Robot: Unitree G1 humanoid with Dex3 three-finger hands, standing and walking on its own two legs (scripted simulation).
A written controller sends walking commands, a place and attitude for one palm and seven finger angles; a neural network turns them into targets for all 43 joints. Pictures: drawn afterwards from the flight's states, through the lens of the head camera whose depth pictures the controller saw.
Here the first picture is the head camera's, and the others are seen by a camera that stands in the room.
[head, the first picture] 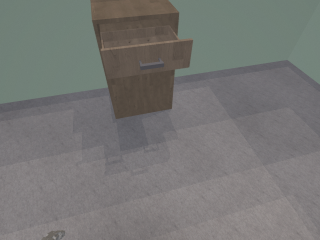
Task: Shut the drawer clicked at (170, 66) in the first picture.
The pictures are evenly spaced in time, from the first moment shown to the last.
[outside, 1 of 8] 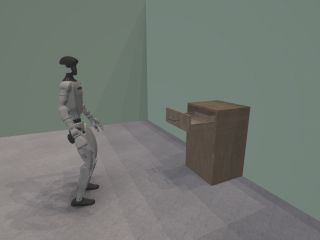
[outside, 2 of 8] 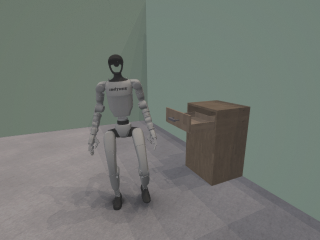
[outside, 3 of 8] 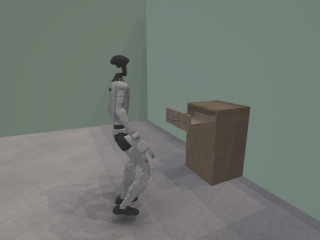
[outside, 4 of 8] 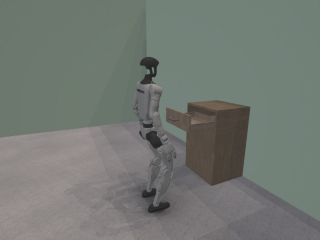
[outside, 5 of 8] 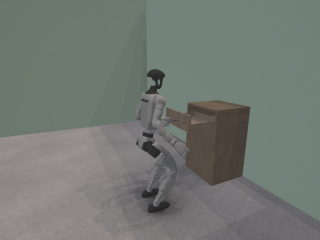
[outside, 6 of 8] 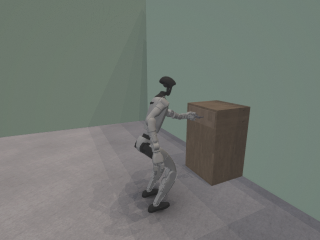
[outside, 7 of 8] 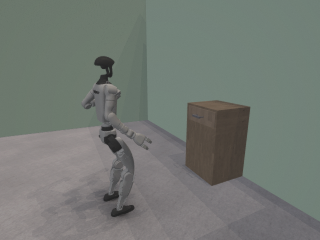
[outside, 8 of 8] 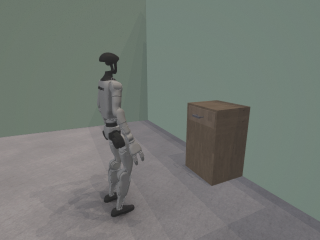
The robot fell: no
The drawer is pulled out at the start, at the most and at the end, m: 0.30 0.30 0.00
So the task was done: yes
